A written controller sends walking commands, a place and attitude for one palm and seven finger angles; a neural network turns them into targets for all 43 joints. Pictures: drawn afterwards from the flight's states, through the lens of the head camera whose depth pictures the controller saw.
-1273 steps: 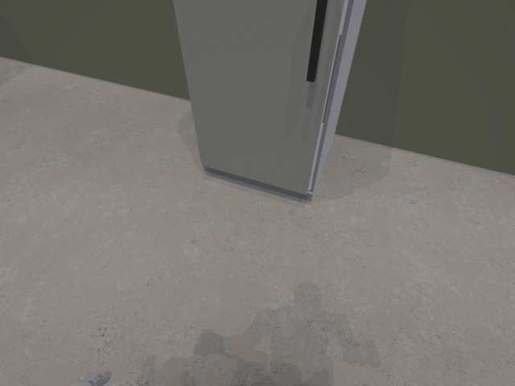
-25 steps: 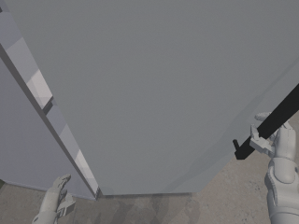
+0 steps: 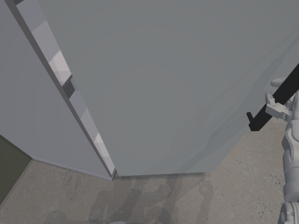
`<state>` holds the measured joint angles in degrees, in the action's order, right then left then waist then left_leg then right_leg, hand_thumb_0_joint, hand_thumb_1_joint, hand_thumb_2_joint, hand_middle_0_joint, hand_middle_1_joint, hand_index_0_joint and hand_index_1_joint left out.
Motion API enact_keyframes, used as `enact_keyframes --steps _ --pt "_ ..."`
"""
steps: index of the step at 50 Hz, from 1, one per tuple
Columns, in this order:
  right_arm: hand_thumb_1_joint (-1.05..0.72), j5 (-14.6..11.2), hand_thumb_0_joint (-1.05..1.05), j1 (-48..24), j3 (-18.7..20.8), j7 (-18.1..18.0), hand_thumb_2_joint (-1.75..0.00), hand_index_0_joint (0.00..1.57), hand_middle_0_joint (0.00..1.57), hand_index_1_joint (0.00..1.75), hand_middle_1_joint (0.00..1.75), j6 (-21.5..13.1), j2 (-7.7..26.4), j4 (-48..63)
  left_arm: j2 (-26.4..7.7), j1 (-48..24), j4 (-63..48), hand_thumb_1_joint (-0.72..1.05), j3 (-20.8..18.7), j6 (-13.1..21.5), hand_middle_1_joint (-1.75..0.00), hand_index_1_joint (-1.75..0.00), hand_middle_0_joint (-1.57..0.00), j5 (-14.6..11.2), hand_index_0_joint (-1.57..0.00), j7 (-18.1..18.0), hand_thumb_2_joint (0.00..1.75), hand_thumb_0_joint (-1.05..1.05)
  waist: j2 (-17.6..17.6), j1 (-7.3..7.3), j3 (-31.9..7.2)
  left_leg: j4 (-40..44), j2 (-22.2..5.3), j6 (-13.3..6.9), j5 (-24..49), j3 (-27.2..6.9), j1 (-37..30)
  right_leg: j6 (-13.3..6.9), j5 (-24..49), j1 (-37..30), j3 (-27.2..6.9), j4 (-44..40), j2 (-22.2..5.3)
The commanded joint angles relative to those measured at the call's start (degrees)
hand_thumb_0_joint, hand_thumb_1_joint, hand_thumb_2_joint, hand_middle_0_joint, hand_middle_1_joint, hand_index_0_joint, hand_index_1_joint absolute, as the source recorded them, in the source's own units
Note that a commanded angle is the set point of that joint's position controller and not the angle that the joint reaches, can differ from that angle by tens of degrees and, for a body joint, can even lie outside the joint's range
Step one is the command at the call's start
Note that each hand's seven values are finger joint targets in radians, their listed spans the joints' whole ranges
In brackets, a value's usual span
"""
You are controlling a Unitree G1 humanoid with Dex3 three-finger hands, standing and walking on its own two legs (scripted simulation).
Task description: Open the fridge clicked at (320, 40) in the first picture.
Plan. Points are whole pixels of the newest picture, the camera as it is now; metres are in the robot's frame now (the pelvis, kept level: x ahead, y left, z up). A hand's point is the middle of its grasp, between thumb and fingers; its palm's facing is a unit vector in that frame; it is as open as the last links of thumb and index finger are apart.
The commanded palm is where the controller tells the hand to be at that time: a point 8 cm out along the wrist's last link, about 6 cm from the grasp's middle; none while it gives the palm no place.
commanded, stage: stop walking and hold the door back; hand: right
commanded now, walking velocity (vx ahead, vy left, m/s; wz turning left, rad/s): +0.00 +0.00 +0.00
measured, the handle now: (285, 80) +0.45 -0.31 +0.15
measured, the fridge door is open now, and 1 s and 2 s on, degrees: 73 72 70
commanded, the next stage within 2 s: loosen the grip on the handle in 0.64 s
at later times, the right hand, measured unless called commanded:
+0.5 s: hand (272, 105) +0.41 -0.28 +0.10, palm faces +0.36 +0.89 -0.27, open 6.2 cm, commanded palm +0.37 -0.33 +0.10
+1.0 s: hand (278, 103) +0.41 -0.30 +0.10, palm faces +0.39 +0.88 -0.28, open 9.2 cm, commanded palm +0.37 -0.33 +0.11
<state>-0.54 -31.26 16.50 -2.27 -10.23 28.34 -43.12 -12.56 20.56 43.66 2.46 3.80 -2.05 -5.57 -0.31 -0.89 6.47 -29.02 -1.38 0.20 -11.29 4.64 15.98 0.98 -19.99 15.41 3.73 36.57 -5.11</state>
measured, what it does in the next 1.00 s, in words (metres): steps on the spot: right foot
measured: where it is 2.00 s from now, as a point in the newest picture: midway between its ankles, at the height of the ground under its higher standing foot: outside the picture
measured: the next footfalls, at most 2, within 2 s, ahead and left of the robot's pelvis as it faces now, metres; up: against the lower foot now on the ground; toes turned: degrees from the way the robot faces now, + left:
right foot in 0.22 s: +0.10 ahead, -0.11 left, +0.00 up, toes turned +0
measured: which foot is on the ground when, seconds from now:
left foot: down 0.00-1.00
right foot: down 0.00-0.00, up 0.02-0.20, down 0.22-1.00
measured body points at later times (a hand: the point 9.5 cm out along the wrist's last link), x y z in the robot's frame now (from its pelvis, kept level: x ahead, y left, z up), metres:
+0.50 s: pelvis +0.02 -0.01 +0.01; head +0.06 -0.02 +0.45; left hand +0.15 +0.23 -0.09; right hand +0.38 -0.33 +0.12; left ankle +0.00 +0.12 -0.73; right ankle +0.06 -0.12 -0.73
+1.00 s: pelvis +0.00 +0.01 +0.00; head +0.04 -0.01 +0.44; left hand +0.04 +0.30 -0.10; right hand +0.39 -0.35 +0.12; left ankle +0.00 +0.12 -0.73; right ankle +0.06 -0.11 -0.73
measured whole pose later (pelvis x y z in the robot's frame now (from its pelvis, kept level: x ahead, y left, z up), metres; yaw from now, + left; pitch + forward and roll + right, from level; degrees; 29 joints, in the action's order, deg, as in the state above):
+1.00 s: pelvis +0.00 +0.01 +0.00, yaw +3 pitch +5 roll +1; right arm 2.2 -28.8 26.1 0.1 -10.2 32.8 -45.2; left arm -17.2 20.2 39.9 -1.8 2.9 0.6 -1.6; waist 1.8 -3.5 -0.8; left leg -35.7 -0.1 -1.0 -17.6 3.9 23.3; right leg 0.2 -13.4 27.8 3.3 35.9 -3.9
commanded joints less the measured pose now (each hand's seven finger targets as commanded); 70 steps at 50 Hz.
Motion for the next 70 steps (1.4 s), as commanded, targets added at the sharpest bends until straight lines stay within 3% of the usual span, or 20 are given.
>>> enact_keyframes --steps 1,5,9,12,13,14,18,23,25,36,37,38,39,40,44,49,56,57,60,70 --pt "-0.9 0.3 0.0 -14.9 13.0 -2.7 -0.9 0.45 0.45 1.4 1.4 -3.4 23.5 8.3 -10.7 -5.0 -7.4 0.9 -5.8 3.6 -0.3 -0.3 -0.2 -1.0 -0.2 -0.5 0.9 0.0 11.5 1.55 -22.5 7.4 -21.3 -12.5 17.3 -24.1 -25.1 -0.5 -12.2 20.0 -6.2 27.8 2.4" --pt "-0.9 -0.6 0.0 -14.0 14.3 -2.9 -0.9 0.45 0.45 1.4 1.4 -3.9 22.6 12.3 -10.4 -8.2 -7.3 0.9 -3.6 3.5 -0.3 -0.3 -0.2 -0.4 -0.2 -0.6 0.9 0.0 8.0 1.13 -18.6 5.6 -15.2 -9.6 17.2 -11.3 -13.7 -0.6 -5.9 10.6 -3.6 15.2 1.0" --pt "-0.9 -0.8 0.0 -11.4 13.8 -3.2 -0.9 0.45 0.45 1.4 1.4 -4.7 21.6 16.6 -11.3 -8.0 -8.0 0.9 -4.5 3.8 -0.3 -0.3 -0.2 0.7 -0.2 -1.0 0.9 0.0 4.2 0.31 -18.4 5.2 -9.2 -4.7 5.2 -6.6 -5.1 0.2 11.3 -5.1 0.4 -6.1 3.5" --pt "-0.9 -1.1 0.0 -7.7 8.3 -2.5 -0.9 0.45 0.45 1.4 1.4 -5.8 13.8 20.4 -12.4 -9.1 -10.3 0.9 -5.5 3.7 -0.3 -0.3 -0.2 0.2 -0.2 -0.5 0.9 0.0 -12.4 0.36 -16.3 -5.0 0.7 0.5 -5.7 -2.7 0.8 -5.2 21.7 -8.0 -14.3 -15.9 -8.4" --pt "-0.9 -0.5 0.0 -7.7 9.1 -2.7 -0.9 0.45 0.45 1.4 1.4 -5.9 15.2 20.6 -11.6 -9.0 -10.3 0.9 -5.0 3.7 -0.3 -0.3 -0.2 0.8 -0.2 -0.2 0.9 0.0 -18.8 -0.02 -15.8 -12.8 2.0 0.9 -13.7 -2.5 3.4 -8.0 22.2 -6.9 -22.5 -19.9 -13.5" --pt "-0.9 0.5 0.0 -10.0 10.0 -2.9 -0.9 0.45 0.45 1.4 1.4 -6.2 17.1 21.8 -10.6 -9.4 -10.7 0.9 -4.8 4.1 -0.3 -0.3 -0.2 1.5 -0.2 -0.1 0.9 0.0 -19.4 0.29 -15.2 -16.5 0.9 0.7 -17.4 -4.1 4.6 -9.4 23.7 -6.9 -23.2 -20.8 -14.7" --pt "-0.9 -0.1 0.0 -5.4 8.8 -2.7 -0.9 0.45 0.45 1.4 1.4 -5.2 14.5 28.0 -11.2 -8.3 -11.7 0.9 -5.3 4.7 -0.3 -0.3 -0.2 1.1 -0.2 0.4 0.9 0.0 -14.1 0.55 -21.2 -2.4 1.5 0.7 -8.4 -1.7 -0.4 -6.3 42.8 -15.4 -8.9 -8.8 -9.0" --pt "-0.9 0.1 0.0 -3.7 11.1 -3.1 -0.9 0.45 0.45 1.4 1.4 -4.0 17.4 25.5 -10.2 -8.8 -12.5 0.9 -4.1 4.7 -0.3 -0.3 -0.2 1.0 -0.2 -0.2 0.9 0.0 -9.3 -0.35 -22.1 2.8 -3.8 -0.3 21.8 -4.6 -12.2 -1.0 30.2 -5.8 -3.4 -6.8 -3.0" --pt "-0.9 -0.9 0.0 -5.6 10.4 -3.3 -0.9 0.45 0.45 1.4 1.4 -3.4 16.6 24.6 -10.2 -8.3 -12.0 0.9 -4.5 3.9 -0.3 -0.3 -0.2 0.2 -0.2 -0.4 0.9 0.0 0.9 0.08 -24.2 1.6 -5.3 -1.3 25.3 -7.9 -12.7 -0.3 25.4 -4.7 -2.5 -4.2 -2.0" --pt "-0.9 -0.6 0.0 -9.6 9.7 -3.5 -0.9 0.45 0.45 1.4 1.4 -3.8 18.3 9.5 -11.5 -8.3 -8.8 0.9 -4.3 3.0 -0.3 -0.3 -0.2 0.4 -0.2 -1.5 0.9 0.0 -2.0 0.69 -17.5 6.6 -3.3 0.0 3.7 -7.1 -4.3 -1.9 15.9 -4.5 -4.4 -9.5 -2.1" --pt "-0.9 5.6 0.0 -45.2 24.4 -5.8 -0.9 0.45 0.45 1.4 1.4 -5.5 44.2 27.5 -11.0 -8.0 -13.5 0.9 -3.9 3.7 -0.3 -0.3 -0.2 -0.5 -0.2 -1.2 0.9 0.0 -14.2 -0.86 -13.7 5.4 -3.4 0.0 -10.3 -5.6 -4.3 -0.8 -0.2 0.0 -3.5 -11.6 2.1" --pt "-0.78 7.8 0.0 -24.0 16.5 -1.0 -0.84 0.45 0.45 1.4 1.4 0.9 27.1 0.2 -11.7 -1.0 -5.9 0.9 -6.9 4.7 -0.3 -0.3 -0.2 3.8 -0.2 -0.2 0.9 0.0 -0.8 0.03 -19.7 2.5 1.8 -2.3 3.5 -0.6 -0.6 -2.2 15.7 -1.7 0.5 -11.8 4.4" --pt "-0.66 4.0 0.0 -15.6 15.0 0.4 -0.78 0.45 0.45 1.4 1.4 0.8 19.3 2.9 -12.1 0.3 -8.1 0.9 -7.6 4.4 -0.3 -0.3 -0.2 3.2 -0.2 1.0 0.9 0.0 6.3 -1.96 -19.4 2.2 3.7 -1.3 7.6 0.3 1.2 -2.7 20.7 -1.5 -1.5 -9.1 4.1" --pt "-0.54 2.8 0.0 -18.6 18.1 1.4 -0.73 0.45 0.45 1.4 1.4 -1.2 23.9 5.3 -14.5 -0.8 -8.3 0.9 -7.7 4.7 -0.3 -0.3 -0.2 4.4 -0.2 2.0 0.9 0.0 6.8 -1.36 -19.3 2.3 3.2 -0.7 5.5 -1.1 4.2 -2.6 17.6 -1.7 -1.8 -8.1 3.9" --pt "-0.05 4.3 0.0 -16.0 13.8 1.7 -0.49 0.45 0.45 1.4 1.4 -4.6 22.8 9.4 -12.3 -2.4 -10.0 0.9 -7.0 2.5 -0.3 -0.3 -0.2 4.0 -0.2 3.8 0.9 0.0 -7.7 0.52 -21.5 0.1 2.8 -2.1 -5.3 -3.3 6.3 -2.5 5.8 0.6 -2.2 -6.9 5.0" --pt "0.55 1.5 0.0 -18.2 11.7 2.0 -0.2 0.42 0.42 1.37 1.37 -2.4 21.3 8.3 -12.6 -2.9 -10.0 0.9 -7.1 1.0 -0.3 -0.3 -0.2 1.8 -0.2 3.3 0.9 0.0 -2.7 -1.11 -19.5 1.6 1.9 -1.1 -13.6 -5.5 8.0 -3.4 -2.6 5.5 -2.4 -5.1 5.4" --pt "0.55 1.8 0.0 -17.8 10.0 -0.7 -0.2 0.33 0.33 1.25 1.25 -4.8 19.0 15.6 -11.9 -2.3 -8.3 0.9 -7.3 0.9 -0.3 -0.3 -0.2 2.0 -0.2 2.2 0.9 0.0 -6.1 -0.39 -23.2 -0.8 2.8 -1.5 -10.0 -4.8 8.4 -3.6 -0.2 2.3 -4.1 -4.4 4.8" --pt "0.55 2.8 0.0 -15.8 22.0 -1.7 -0.2 0.32 0.32 1.23 1.23 -4.8 32.7 5.6 -13.6 -0.3 -6.0 0.9 -7.1 0.3 -0.3 -0.3 -0.2 2.6 -0.2 1.2 0.9 0.0 -1.1 -0.4 -19.9 -0.9 3.1 -1.0 -10.3 -4.8 8.9 -4.2 0.7 7.2 -4.1 -2.9 4.8" --pt "0.55 1.6 0.0 -13.9 16.7 0.1 -0.2 0.28 0.28 1.18 1.18 -5.6 25.3 10.5 -12.1 -0.7 -7.4 0.9 -6.8 -0.1 -0.3 -0.3 -0.2 2.5 -0.2 1.5 0.9 0.0 -4.5 -0.03 -23.6 -2.6 3.0 -0.7 -3.2 -4.7 7.3 -4.0 9.4 4.6 -3.1 -1.3 5.0" --pt "0.55 -1.8 0.0 0.5 17.0 3.0 -0.2 0.25 0.25 1.15 1.15 -0.5 20.1 22.9 -11.7 -0.1 -9.7 0.9 -7.3 -0.6 -0.3 -0.3 -0.2 1.8 -0.2 1.3 0.9 0.0 -4.4 0.44 -28.4 -7.4 3.9 -0.2 17.7 -2.9 5.3 -3.3 33.6 -1.9 -3.1 3.2 4.2"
